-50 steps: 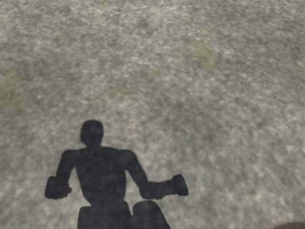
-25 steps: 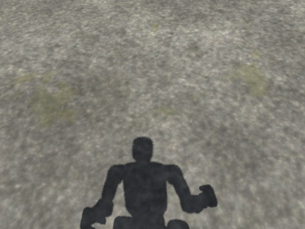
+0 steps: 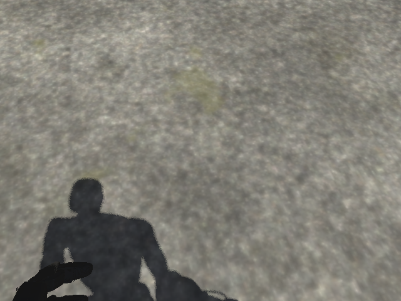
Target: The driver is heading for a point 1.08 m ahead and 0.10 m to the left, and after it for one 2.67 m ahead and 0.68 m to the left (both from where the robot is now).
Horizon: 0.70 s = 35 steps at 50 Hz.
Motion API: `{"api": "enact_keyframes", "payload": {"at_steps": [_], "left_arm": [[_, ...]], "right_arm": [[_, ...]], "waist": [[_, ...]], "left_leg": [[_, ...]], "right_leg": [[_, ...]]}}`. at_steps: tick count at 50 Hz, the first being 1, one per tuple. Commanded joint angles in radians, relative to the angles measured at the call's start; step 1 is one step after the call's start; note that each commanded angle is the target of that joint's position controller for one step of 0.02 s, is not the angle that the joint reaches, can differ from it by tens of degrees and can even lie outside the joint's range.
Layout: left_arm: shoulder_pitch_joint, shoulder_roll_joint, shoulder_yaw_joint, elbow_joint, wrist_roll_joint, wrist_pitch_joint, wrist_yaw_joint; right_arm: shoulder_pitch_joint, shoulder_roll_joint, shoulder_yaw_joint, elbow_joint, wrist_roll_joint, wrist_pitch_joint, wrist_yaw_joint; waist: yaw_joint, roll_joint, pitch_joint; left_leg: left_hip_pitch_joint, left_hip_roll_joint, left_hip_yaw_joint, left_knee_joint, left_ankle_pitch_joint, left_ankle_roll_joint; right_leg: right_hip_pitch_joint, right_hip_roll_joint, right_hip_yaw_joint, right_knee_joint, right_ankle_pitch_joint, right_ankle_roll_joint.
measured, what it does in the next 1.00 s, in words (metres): walks ahead: left foot, then right foot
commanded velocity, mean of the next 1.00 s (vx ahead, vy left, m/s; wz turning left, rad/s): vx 0.49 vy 0.00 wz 0.10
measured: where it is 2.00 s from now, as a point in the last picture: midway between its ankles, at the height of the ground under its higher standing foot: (159, 149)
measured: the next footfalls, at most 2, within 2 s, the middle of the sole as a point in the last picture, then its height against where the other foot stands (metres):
left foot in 0.54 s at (178, 277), level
right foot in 1.00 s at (228, 196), level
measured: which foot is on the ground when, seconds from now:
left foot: up 0.00-0.52, down 0.54-1.00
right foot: down 0.00-0.56, up 0.58-0.98, down 1.00-1.00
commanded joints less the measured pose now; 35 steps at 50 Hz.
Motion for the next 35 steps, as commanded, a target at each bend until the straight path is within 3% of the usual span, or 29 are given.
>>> {"api": "enact_keyframes", "payload": {"at_steps": [1,2,3,4,5,6,8,11,14,16,18,21,23,24,25,26,27,28,29,30,31,32,33,35], "left_arm": [[0.358,0.336,0.101,0.005,-0.005,0.004,0.029],[0.374,0.235,0.079,-0.008,0.001,-0.009,0.025],[0.333,0.2,0.065,0.01,0.01,-0.022,0.023],[0.269,0.183,0.059,0.005,0.009,-0.03,0.025],[0.207,0.164,0.053,-0.006,0.017,-0.032,0.026],[0.169,0.146,0.046,-0.021,0.032,-0.033,0.03],[0.15,0.14,0.045,-0.016,0.028,-0.04,0.036],[0.182,0.144,0.042,0.021,0.021,-0.045,0.052],[0.218,0.13,0.032,0.058,0.02,-0.046,0.059],[0.262,0.147,0.032,0.085,0.018,-0.05,0.059],[0.296,0.161,0.033,0.113,0.018,-0.051,0.057],[0.335,0.167,0.036,0.151,0.021,-0.039,0.058],[0.336,0.174,0.039,0.165,0.021,-0.027,0.064],[0.319,0.182,0.041,0.163,0.023,-0.023,0.067],[0.305,0.192,0.042,0.16,0.027,-0.018,0.071],[0.279,0.191,0.039,0.151,0.031,-0.01,0.075],[0.273,0.17,0.026,0.127,0.044,-0.011,0.083],[0.391,0.078,-0.002,0.101,0.051,-0.033,0.072],[0.355,0.11,-0.005,0.106,0.045,-0.059,0.059],[0.253,0.161,0.007,0.073,0.006,-0.08,0.044],[0.184,0.154,0.002,0.054,0.005,-0.094,0.041],[0.151,0.146,0.004,0.045,0.024,-0.1,0.043],[0.16,0.144,0.009,0.043,0.039,-0.097,0.046],[0.198,0.124,0.006,0.048,0.049,-0.082,0.051]], "right_arm": [[0.07,-0.019,0.023,-0.163,-0.033,-0.046,0.007],[-0.079,-0.14,-0.002,-0.171,0.006,-0.074,0.016],[-0.156,-0.158,-0.007,-0.205,0.034,-0.086,0.019],[-0.166,-0.141,0.0,-0.201,0.017,-0.094,0.01],[-0.158,-0.139,-0.004,-0.193,-0.007,-0.093,0.004],[-0.133,-0.141,-0.007,-0.185,-0.014,-0.081,0.006],[-0.111,-0.125,-0.005,-0.175,-0.027,-0.058,0.007],[-0.18,-0.094,0.006,-0.193,-0.038,-0.041,0.005],[-0.277,-0.059,0.023,-0.199,-0.028,-0.052,0.018],[-0.355,-0.045,0.032,-0.214,-0.015,-0.06,0.03],[-0.404,-0.058,0.031,-0.229,-0.002,-0.064,0.041],[-0.453,-0.067,0.03,-0.258,0.002,-0.068,0.063],[-0.44,-0.069,0.029,-0.266,0.003,-0.067,0.076],[-0.401,-0.08,0.023,-0.261,0.003,-0.065,0.078],[-0.332,-0.104,0.011,-0.246,0.001,-0.061,0.075],[-0.198,-0.138,-0.011,-0.214,-0.002,-0.058,0.069],[-0.042,-0.189,-0.028,-0.192,-0.005,-0.053,0.061],[0.03,-0.281,-0.053,-0.185,-0.009,-0.051,0.059],[0.054,-0.188,-0.033,-0.175,0.009,-0.046,0.058],[-0.008,-0.149,-0.021,-0.189,0.006,-0.039,0.049],[-0.063,-0.143,-0.019,-0.205,-0.002,-0.032,0.045],[-0.105,-0.131,-0.014,-0.213,-0.005,-0.027,0.044],[-0.128,-0.118,-0.007,-0.224,-0.014,-0.028,0.041],[-0.154,-0.119,-0.008,-0.228,-0.01,-0.026,0.035]], "waist": [[0.109,-0.263,-0.434],[0.203,-0.119,-0.44],[0.186,-0.098,-0.267],[0.137,-0.003,-0.175],[0.093,0.008,-0.127],[0.057,-0.016,-0.115],[0.034,-0.033,-0.102],[0.047,-0.025,-0.055],[0.101,-0.049,-0.041],[0.143,-0.05,-0.025],[0.166,-0.045,-0.001],[0.177,-0.035,0.022],[0.159,-0.041,0.01],[0.132,-0.053,-0.021],[0.094,-0.07,-0.08],[0.016,-0.056,-0.167],[-0.053,-0.008,-0.283],[-0.002,0.237,-0.404],[-0.03,0.224,-0.437],[-0.04,0.157,-0.289],[-0.025,0.053,-0.192],[0.007,-0.011,-0.109],[0.041,0.001,-0.088],[0.076,0.052,-0.082]], "left_leg": [[-0.778,-0.122,-0.183,0.854,-0.095,0.027],[-0.858,-0.093,-0.339,0.92,-0.042,0.043],[-0.92,-0.057,-0.315,0.884,0.059,0.061],[-0.879,-0.01,-0.31,0.801,0.144,0.068],[-0.814,0.016,-0.309,0.726,0.191,0.063],[-0.751,0.035,-0.318,0.7,0.225,0.06],[-0.712,0.036,-0.298,0.649,0.252,0.031],[-0.746,0.026,-0.271,0.499,0.378,-0.012],[-0.702,0.009,-0.246,0.249,0.621,-0.009],[-0.665,-0.01,-0.226,0.147,0.725,0.007],[-0.701,-0.014,-0.231,0.09,0.725,0.031],[-0.812,-0.028,-0.235,0.04,0.605,0.08],[-0.809,-0.051,-0.225,0.023,0.497,0.114],[-0.74,-0.081,-0.207,0.019,0.447,0.133],[-0.629,-0.121,-0.175,0.03,0.412,0.154],[-0.442,-0.155,-0.149,0.001,0.452,0.185],[-0.148,-0.047,-0.302,0.023,0.525,0.242],[0.227,0.196,-0.809,-0.027,0.378,0.431],[0.313,0.228,-1.015,-0.157,0.262,0.439],[0.21,0.207,-0.887,-0.182,0.212,0.39],[0.068,0.17,-0.784,-0.201,0.267,0.364],[-0.063,0.133,-0.707,-0.224,0.374,0.351],[-0.146,0.102,-0.656,-0.247,0.468,0.346],[-0.232,0.069,-0.604,-0.275,0.571,0.356]], "right_leg": [[0.993,-0.33,0.834,-0.215,-0.357,-0.31],[0.961,-0.332,0.888,-0.339,-0.437,-0.275],[0.83,-0.305,0.745,-0.357,-0.365,-0.227],[0.668,-0.261,0.627,-0.355,-0.236,-0.201],[0.538,-0.219,0.535,-0.357,-0.11,-0.184],[0.455,-0.188,0.481,-0.379,-0.036,-0.179],[0.366,-0.171,0.429,-0.413,0.068,-0.198],[0.303,-0.138,0.332,-0.435,0.14,-0.188],[0.312,-0.092,0.227,-0.43,0.143,-0.128],[0.325,-0.112,0.22,-0.444,0.075,-0.114],[0.407,-0.156,0.235,-0.442,0.064,-0.116],[0.589,-0.222,0.238,-0.394,0.171,-0.108],[0.668,-0.242,0.215,-0.342,0.325,-0.089],[0.677,-0.236,0.19,-0.293,0.493,-0.075],[0.681,-0.221,0.165,-0.207,0.704,-0.061],[0.647,-0.182,0.116,-0.035,0.843,-0.035],[0.461,-0.152,0.089,0.213,0.673,0.0],[0.039,0.043,0.053,0.619,0.011,0.094],[-0.124,0.073,0.174,0.712,-0.415,0.098],[-0.21,0.009,0.202,0.733,-0.356,0.088],[-0.208,-0.03,0.181,0.678,-0.292,0.08],[-0.19,-0.057,0.163,0.588,-0.253,0.087],[-0.133,-0.08,0.161,0.529,-0.22,0.096],[-0.081,-0.089,0.143,0.449,-0.206,0.132]]}}
Velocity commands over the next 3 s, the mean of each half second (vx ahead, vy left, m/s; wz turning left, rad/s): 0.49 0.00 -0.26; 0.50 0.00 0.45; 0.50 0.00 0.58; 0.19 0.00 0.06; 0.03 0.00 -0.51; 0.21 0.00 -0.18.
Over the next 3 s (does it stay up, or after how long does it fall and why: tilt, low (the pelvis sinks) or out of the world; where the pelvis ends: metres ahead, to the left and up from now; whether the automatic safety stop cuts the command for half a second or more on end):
stays up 1.10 0.15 0.03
